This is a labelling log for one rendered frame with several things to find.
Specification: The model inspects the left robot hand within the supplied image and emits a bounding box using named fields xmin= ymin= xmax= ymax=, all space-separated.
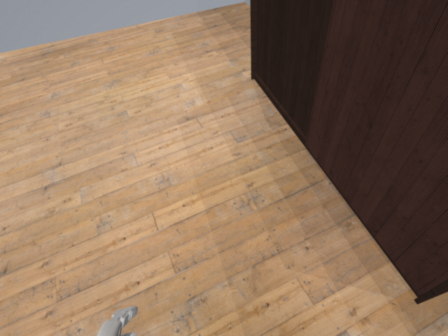
xmin=97 ymin=306 xmax=138 ymax=336

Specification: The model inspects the wardrobe door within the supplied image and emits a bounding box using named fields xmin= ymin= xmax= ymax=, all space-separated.
xmin=305 ymin=0 xmax=448 ymax=295
xmin=257 ymin=0 xmax=334 ymax=136

